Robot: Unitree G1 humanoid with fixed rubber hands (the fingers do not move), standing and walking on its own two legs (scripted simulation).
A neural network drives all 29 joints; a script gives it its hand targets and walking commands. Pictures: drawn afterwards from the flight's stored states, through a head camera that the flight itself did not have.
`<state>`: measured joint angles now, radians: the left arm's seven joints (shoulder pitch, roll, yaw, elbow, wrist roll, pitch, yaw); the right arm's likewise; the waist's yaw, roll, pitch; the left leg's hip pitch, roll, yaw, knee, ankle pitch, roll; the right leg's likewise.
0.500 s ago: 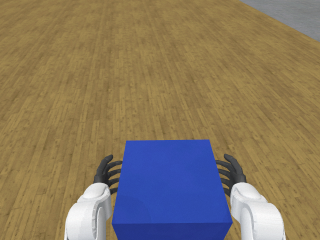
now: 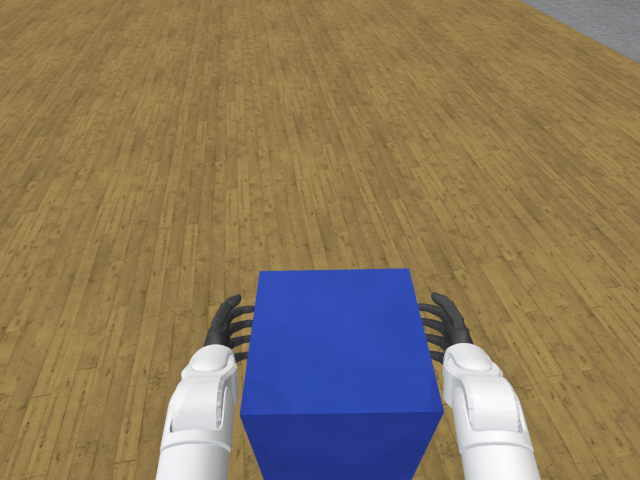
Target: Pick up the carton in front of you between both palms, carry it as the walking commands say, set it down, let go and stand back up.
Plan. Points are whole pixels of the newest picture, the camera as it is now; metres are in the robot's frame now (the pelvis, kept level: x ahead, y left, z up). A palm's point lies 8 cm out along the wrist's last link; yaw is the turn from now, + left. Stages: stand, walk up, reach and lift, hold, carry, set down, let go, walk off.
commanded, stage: carry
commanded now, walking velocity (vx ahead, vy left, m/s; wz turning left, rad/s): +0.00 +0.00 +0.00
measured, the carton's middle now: (336, 380) +0.29 +0.00 -0.06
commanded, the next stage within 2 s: hold in 0.28 s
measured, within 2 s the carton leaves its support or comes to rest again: neither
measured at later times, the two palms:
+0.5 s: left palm (212, 365) +0.26 +0.15 +0.04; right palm (462, 367) +0.25 -0.15 +0.04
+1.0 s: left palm (206, 369) +0.27 +0.17 +0.00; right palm (432, 352) +0.29 -0.13 +0.00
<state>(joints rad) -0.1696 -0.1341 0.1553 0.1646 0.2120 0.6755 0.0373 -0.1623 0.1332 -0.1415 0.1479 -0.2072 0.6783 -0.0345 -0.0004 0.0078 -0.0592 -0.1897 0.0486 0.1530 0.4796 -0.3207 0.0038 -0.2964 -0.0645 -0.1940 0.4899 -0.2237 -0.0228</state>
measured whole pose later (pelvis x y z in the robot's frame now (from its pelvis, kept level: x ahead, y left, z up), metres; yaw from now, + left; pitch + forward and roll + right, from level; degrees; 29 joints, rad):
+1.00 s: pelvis -0.07 -0.01 -0.02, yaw +4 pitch -2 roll +0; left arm -0.66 -0.17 0.61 0.67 0.51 0.47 -0.06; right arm -0.66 0.19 -0.56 0.62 -0.48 0.51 0.04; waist 0.00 0.03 0.12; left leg -0.34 -0.05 -0.11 0.68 -0.31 0.00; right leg -0.40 0.05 0.07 0.64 -0.21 0.00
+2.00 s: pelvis -0.11 +0.00 -0.26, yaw +7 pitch +46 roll +2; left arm -1.02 0.02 0.37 0.78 0.13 0.20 0.10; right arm -0.95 -0.01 -0.45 0.66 -0.17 0.22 -0.06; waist -0.05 0.04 -0.12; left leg -1.95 -0.16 -0.07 1.73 -0.58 -0.05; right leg -2.02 0.10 0.10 1.68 -0.46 0.06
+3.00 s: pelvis -0.12 +0.00 -0.39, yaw +7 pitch +40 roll -1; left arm -1.41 0.17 0.23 1.05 0.05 0.18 0.15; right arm -1.25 -0.17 -0.48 0.87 -0.11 0.20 -0.03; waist -0.10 0.04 0.23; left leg -2.23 -0.20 -0.04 2.18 -0.65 -0.05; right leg -2.28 0.06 0.06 2.11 -0.53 0.07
